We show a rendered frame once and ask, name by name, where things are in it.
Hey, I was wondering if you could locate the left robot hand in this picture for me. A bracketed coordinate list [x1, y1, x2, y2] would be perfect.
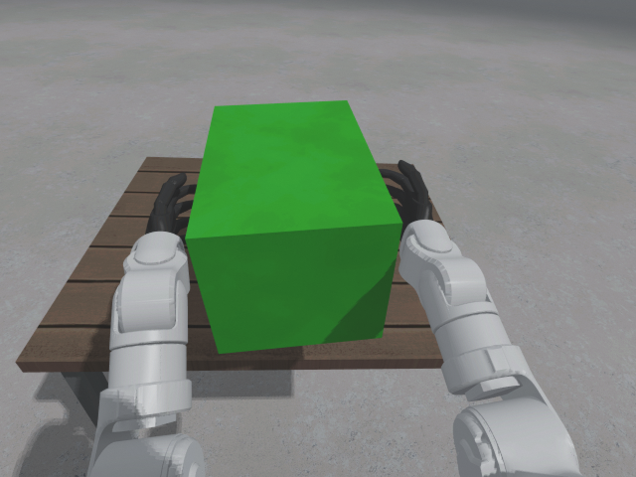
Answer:
[145, 173, 197, 244]

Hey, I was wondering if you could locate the right robot hand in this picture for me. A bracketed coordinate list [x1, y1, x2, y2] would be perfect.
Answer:
[379, 160, 433, 241]

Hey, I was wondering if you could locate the right robot forearm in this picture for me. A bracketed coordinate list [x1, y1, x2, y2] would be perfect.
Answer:
[398, 220, 579, 470]

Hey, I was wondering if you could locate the robot left upper arm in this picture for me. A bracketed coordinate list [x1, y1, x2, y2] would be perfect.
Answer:
[90, 433, 205, 477]

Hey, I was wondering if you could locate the table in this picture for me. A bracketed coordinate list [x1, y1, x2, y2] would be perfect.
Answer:
[15, 157, 451, 427]

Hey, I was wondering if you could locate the carton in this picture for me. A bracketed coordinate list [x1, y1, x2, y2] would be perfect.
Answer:
[185, 100, 403, 354]

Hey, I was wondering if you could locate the robot right upper arm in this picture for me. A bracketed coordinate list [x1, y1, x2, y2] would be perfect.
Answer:
[453, 396, 584, 477]

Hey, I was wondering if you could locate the left robot forearm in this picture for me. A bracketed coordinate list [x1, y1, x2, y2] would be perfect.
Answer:
[86, 232, 192, 477]

